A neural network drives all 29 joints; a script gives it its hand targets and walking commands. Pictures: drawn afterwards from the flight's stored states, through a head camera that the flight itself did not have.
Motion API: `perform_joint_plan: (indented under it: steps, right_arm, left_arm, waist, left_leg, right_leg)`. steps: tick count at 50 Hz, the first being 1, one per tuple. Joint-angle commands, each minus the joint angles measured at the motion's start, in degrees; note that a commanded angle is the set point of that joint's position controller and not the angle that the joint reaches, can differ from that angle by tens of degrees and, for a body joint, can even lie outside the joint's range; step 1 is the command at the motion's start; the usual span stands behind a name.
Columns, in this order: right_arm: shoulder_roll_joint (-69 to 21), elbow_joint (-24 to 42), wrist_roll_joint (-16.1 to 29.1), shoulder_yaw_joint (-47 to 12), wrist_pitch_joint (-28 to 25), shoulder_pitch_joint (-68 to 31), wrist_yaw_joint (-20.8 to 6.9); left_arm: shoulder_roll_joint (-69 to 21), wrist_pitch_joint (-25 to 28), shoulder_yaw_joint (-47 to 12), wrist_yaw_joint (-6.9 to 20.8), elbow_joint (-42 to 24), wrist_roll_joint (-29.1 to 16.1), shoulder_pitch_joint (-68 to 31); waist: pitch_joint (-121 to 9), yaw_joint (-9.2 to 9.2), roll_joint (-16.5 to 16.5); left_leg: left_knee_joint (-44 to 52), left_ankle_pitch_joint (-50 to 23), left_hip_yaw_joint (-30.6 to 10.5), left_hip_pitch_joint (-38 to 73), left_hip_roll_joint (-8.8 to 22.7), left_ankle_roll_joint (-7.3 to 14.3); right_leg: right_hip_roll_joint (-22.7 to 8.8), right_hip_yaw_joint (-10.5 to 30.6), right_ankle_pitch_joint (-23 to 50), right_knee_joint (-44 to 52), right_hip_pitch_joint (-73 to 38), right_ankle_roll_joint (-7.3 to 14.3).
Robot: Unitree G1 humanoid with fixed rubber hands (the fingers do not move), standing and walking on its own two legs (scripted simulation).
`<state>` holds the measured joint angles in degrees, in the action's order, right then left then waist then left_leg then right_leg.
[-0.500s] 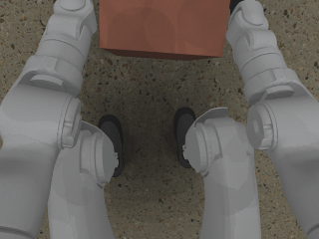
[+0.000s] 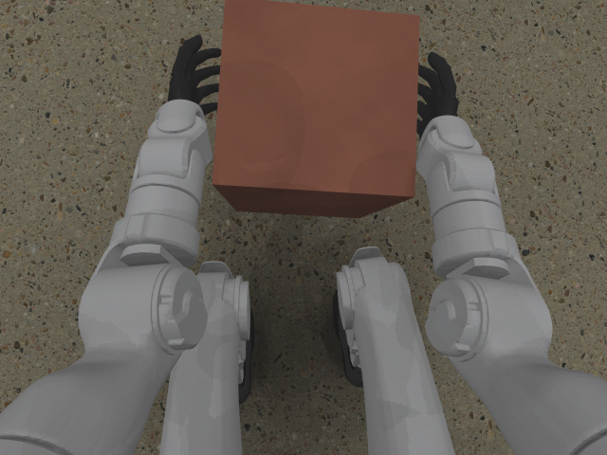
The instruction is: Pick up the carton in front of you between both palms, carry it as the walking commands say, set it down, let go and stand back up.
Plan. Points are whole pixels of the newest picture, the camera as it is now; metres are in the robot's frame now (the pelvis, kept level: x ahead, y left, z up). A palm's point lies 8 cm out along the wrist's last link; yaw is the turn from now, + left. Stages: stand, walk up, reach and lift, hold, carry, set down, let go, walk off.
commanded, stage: reach and lift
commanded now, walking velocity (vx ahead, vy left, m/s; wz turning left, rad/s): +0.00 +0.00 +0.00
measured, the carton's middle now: (308, 134) +0.49 -0.04 -0.14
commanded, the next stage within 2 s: none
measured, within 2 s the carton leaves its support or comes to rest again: neither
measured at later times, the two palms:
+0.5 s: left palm (130, 74) +0.48 +0.12 +0.07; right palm (498, 86) +0.45 -0.18 +0.07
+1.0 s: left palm out of the picture +0.43 +0.13 +0.23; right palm out of the picture +0.41 -0.17 +0.23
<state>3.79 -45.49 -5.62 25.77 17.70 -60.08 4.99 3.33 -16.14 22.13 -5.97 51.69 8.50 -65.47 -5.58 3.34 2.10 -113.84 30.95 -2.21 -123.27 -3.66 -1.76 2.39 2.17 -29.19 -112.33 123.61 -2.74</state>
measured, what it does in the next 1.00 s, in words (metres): rises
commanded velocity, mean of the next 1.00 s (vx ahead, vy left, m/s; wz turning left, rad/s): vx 0.00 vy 0.00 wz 0.00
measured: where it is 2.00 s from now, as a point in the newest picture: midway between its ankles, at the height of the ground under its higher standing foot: (297, 361)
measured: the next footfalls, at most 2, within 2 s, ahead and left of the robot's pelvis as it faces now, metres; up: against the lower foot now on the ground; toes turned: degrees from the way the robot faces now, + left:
none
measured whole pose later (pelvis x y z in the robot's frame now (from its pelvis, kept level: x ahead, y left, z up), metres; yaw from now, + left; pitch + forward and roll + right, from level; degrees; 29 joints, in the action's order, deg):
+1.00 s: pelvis +0.08 +0.00 +0.26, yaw -1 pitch +20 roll +0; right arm -5.6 -32.5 -9.4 18.7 20.0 -25.0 2.1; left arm -6.7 -18.1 17.7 -4.3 34.8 8.9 -26.1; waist -10.9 1.3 1.0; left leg -61.7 25.6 -3.7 -56.4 -3.0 -0.4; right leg 1.9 3.3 -23.9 -60.9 57.3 -1.1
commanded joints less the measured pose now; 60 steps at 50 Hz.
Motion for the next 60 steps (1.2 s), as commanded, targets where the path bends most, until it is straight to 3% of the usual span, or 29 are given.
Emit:
perform_joint_plan:
  steps: [1,6,17,30,45,60]
  right_arm:
    - [-58.32,3.05,2.72,-23.73,0.32,-40.39,-16.39]
    - [-59.47,4.74,2.1,-24.19,0.62,-39.01,-16.78]
    - [-65.28,13.17,6.97,-35.55,3.45,-31.01,-17.73]
    - [-68.67,11.65,5.77,-37.82,2.24,-15.82,-15.9]
    - [-69.21,13.29,4.06,-40.11,0.62,-0.8,-15.96]
    - [-69.79,18.48,3.85,-43.81,6.22,12.54,-16.79]
  left_arm:
    - [-59.83,-0.24,-17.81,14.0,-1.22,-2.12,-32.76]
    - [-63.44,-0.58,-21.83,14.13,-4.81,-3.99,-33.89]
    - [-69.45,-3.41,-32.43,14.87,-14.08,-8.61,-25.37]
    - [-70.13,-2.1,-34.13,15.26,-14.02,-8.19,-10.8]
    - [-71.43,-0.85,-36.56,15.26,-16.14,-6.83,4.48]
    - [-71.8,-7.11,-41.06,16.52,-23.09,-7.42,18.05]
  waist:
    - [-50.53,0.48,-1.21]
    - [-58.41,2.39,1.09]
    - [-66.74,1.15,0.25]
    - [-52.44,-0.23,-1.5]
    - [-40.64,-1.28,-1.74]
    - [-24.47,-2.43,-1.52]
  left_leg:
    - [15.99,-1.84,5.86,25.47,-7.2,2.23]
    - [20.17,-3.88,5.43,33.24,-7.49,1.37]
    - [27.72,-11.33,4.7,47.69,-7.54,0.57]
    - [40.05,-12.17,2.46,56.34,-7.18,0.92]
    - [57.32,-17.96,-1.7,77.66,-5.21,1.63]
    - [76.67,-29.64,-3.92,101.09,-2.44,1.76]
  right_leg:
    - [6.5,-7.27,3.74,14.83,-29.71,1.19]
    - [6.71,-7.59,6.06,18.08,-35.1,1.67]
    - [7.12,-6.38,13.35,25.14,-49.91,1.08]
    - [7.2,-2.94,14.82,38.31,-64.59,1.25]
    - [5.78,0.67,19.28,54.92,-84.07,2.29]
    - [3.96,2.98,29.36,73.92,-106.47,3.0]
